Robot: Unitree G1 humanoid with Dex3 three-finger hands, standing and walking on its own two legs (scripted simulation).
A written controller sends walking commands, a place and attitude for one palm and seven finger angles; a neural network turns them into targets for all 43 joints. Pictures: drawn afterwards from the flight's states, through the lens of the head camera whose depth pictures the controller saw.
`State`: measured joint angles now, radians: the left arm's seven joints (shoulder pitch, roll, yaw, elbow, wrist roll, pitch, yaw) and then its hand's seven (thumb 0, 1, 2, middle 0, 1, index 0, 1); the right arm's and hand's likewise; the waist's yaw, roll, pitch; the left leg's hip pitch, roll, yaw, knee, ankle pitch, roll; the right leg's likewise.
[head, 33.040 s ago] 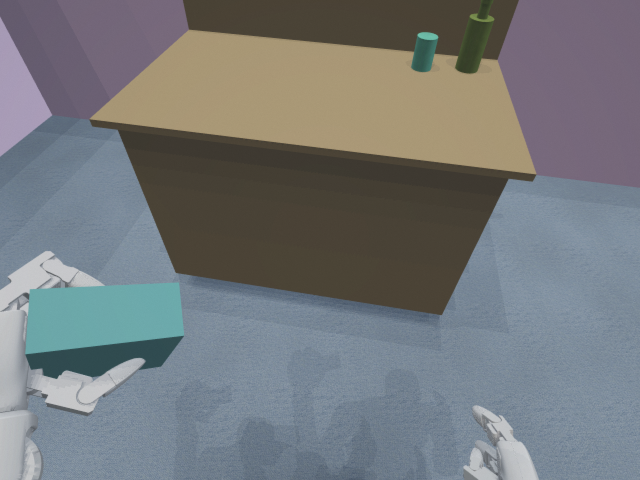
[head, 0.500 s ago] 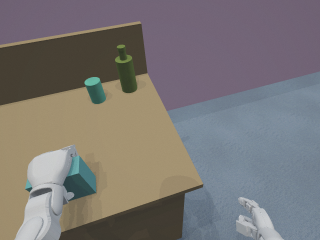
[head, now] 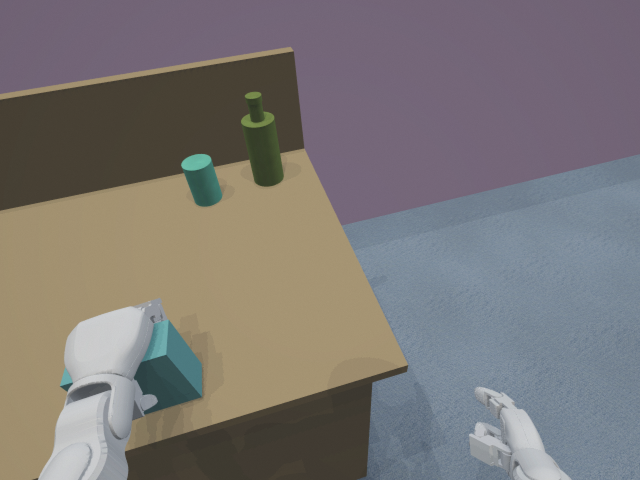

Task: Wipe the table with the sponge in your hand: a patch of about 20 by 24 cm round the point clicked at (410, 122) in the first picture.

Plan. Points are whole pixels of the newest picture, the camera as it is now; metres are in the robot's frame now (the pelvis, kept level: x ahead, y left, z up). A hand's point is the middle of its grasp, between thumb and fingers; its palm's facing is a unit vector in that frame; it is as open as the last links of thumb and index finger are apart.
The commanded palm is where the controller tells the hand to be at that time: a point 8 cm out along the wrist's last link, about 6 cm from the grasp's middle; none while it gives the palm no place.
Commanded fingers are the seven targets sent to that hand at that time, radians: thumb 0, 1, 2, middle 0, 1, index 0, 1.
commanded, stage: lift the sponge slowly off the table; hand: left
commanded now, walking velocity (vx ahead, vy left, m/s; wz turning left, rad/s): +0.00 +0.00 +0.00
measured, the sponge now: (145, 380) +0.22 +0.27 +0.01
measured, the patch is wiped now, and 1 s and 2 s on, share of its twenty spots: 1.00 1.00 1.00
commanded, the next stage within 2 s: bring the sponge back beside the body in 1.76 s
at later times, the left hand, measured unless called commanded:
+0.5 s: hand (130, 360) +0.22 +0.26 +0.07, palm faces +0.01 -0.11 -0.99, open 9.6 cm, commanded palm +0.20 +0.26 +0.14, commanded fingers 0.00 0.10 1.30 -1.20 -1.60 -1.20 -1.60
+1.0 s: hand (112, 342) +0.22 +0.27 +0.11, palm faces +0.03 -0.10 -0.99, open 9.6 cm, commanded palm +0.20 +0.27 +0.18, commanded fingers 0.00 0.10 1.30 -1.20 -1.60 -1.20 -1.60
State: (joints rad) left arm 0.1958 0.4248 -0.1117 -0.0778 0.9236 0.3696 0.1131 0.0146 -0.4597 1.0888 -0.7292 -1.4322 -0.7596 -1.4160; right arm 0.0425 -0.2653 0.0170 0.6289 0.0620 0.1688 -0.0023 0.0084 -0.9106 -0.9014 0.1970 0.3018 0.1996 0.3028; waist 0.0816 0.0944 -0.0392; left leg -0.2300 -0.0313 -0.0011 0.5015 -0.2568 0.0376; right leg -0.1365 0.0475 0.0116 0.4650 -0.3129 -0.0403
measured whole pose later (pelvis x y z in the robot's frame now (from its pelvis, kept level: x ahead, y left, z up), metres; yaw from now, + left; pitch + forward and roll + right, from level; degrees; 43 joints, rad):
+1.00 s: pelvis -0.01 -0.02 +0.00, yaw +1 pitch -4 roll +0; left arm 0.11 0.53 -0.05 -0.15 0.86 0.36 -0.02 -0.01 -0.49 1.09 -0.77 -1.39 -0.80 -1.38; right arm 0.02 -0.28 0.03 0.65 0.06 0.15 -0.05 0.01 -0.91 -0.90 0.20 0.30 0.20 0.30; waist 0.10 0.11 0.01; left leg -0.15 -0.02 -0.02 0.43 -0.20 0.02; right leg -0.06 0.06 0.00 0.39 -0.26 -0.06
